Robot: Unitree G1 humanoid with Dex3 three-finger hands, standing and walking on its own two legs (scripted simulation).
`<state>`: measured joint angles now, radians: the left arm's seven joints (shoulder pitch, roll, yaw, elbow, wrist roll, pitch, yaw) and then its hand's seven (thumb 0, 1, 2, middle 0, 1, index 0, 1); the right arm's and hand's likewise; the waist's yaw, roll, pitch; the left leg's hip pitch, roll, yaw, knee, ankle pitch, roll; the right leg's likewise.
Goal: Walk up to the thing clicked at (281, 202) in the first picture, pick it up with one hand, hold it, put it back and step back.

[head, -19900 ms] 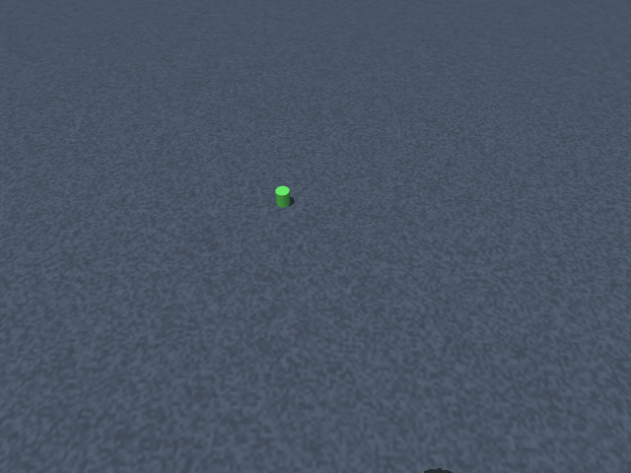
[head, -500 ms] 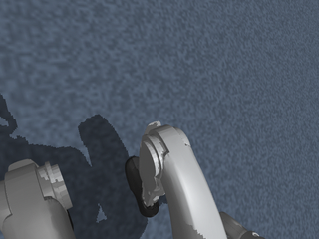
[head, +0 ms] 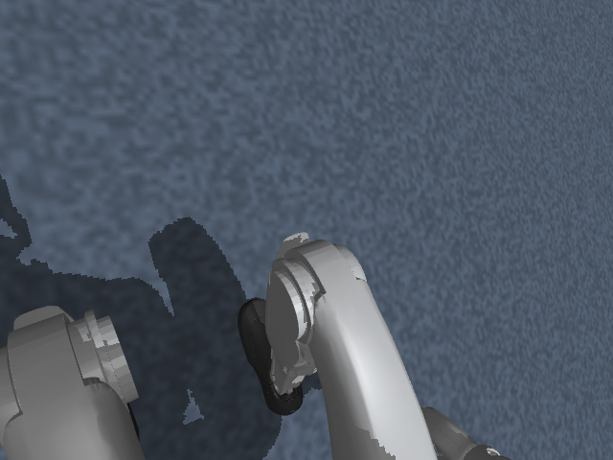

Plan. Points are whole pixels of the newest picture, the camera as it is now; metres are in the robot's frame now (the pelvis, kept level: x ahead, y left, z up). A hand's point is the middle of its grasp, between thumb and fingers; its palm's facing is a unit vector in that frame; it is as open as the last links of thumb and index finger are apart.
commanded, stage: settle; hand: left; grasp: from above
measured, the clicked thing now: out of the picture +0.44 +0.33 -0.27
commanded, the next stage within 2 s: lift in 0.72 s
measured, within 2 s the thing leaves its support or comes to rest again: leaves its support in 0.08 s
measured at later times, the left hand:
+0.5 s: hand out of the picture +0.43 +0.35 -0.16, palm faces -0.45 -0.13 -0.89, open 9.5 cm
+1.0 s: hand out of the picture +0.43 +0.35 -0.11, palm faces -0.44 -0.12 -0.89, open 9.4 cm
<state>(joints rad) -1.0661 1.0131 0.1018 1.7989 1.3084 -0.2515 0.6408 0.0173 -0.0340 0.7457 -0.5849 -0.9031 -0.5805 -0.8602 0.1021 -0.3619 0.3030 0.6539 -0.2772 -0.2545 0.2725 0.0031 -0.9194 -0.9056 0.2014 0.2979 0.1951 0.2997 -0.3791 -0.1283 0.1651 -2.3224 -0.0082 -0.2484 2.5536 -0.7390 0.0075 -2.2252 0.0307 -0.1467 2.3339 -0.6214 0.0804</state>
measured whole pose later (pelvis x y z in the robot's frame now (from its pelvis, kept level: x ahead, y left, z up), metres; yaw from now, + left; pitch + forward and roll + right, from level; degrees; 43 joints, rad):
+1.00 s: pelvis +0.00 -0.01 +0.04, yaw +7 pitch +35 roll -9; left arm -0.95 0.75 0.07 1.35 1.21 -0.20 0.28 0.01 -0.03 0.82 -0.58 -0.93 -0.60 -0.93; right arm 0.21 -0.30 0.06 0.71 -0.11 -0.03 0.15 0.00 -0.93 -0.91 0.20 0.30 0.20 0.30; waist -0.23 0.03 -0.07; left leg -2.29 -0.02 -0.13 2.36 -0.68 0.01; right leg -2.23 -0.02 -0.05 2.24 -0.62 0.05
